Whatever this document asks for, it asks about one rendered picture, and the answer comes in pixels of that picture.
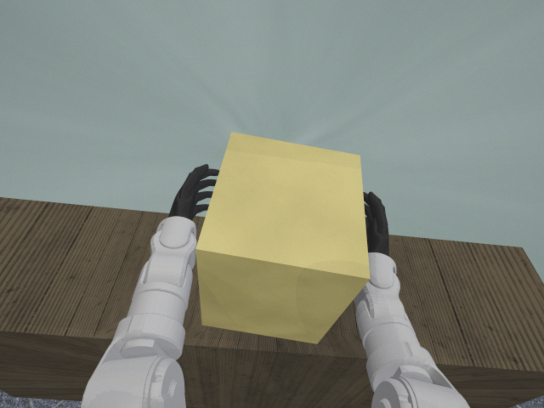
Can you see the pedestal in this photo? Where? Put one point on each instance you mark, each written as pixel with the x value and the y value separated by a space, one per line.
pixel 68 274

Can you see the robot left upper arm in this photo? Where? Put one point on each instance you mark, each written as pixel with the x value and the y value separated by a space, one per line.
pixel 144 382

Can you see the robot right hand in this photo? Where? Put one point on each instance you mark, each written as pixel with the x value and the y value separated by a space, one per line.
pixel 376 224

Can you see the robot left forearm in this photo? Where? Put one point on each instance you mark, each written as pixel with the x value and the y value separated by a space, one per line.
pixel 154 323

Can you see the robot right forearm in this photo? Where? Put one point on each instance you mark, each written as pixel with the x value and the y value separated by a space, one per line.
pixel 387 335

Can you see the robot right upper arm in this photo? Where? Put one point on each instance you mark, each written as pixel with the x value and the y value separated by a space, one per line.
pixel 404 392

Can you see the robot left hand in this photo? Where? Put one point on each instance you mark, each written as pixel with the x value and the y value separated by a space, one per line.
pixel 184 204

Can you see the carton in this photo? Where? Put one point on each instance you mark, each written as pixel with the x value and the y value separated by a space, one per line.
pixel 283 248

